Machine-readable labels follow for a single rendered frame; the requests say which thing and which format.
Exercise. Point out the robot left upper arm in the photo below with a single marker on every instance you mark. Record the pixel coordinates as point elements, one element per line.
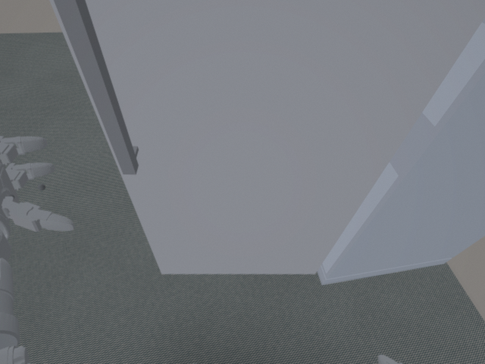
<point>13,355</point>

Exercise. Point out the left robot forearm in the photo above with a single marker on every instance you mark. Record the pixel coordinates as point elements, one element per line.
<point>9,324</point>

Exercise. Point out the robot left hand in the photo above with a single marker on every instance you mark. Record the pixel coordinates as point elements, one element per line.
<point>14,177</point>

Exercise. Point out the handle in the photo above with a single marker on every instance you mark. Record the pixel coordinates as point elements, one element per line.
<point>81,33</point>

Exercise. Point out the fridge door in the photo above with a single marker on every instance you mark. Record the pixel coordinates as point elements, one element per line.
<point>262,125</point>

